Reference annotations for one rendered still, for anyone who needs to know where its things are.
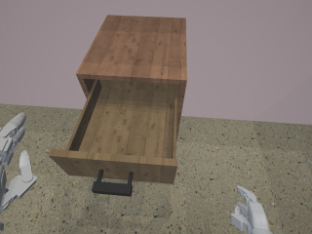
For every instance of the drawer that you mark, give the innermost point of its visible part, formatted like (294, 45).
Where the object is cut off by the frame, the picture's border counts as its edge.
(125, 126)

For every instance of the cabinet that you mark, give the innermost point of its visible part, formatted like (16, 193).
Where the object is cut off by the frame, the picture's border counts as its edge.
(138, 49)

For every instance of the robot left hand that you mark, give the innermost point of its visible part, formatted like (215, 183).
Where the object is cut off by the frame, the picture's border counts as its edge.
(10, 136)

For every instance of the handle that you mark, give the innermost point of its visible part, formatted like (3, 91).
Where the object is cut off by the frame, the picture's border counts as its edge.
(113, 188)

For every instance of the robot right hand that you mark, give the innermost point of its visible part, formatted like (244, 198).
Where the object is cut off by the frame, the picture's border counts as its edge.
(247, 218)

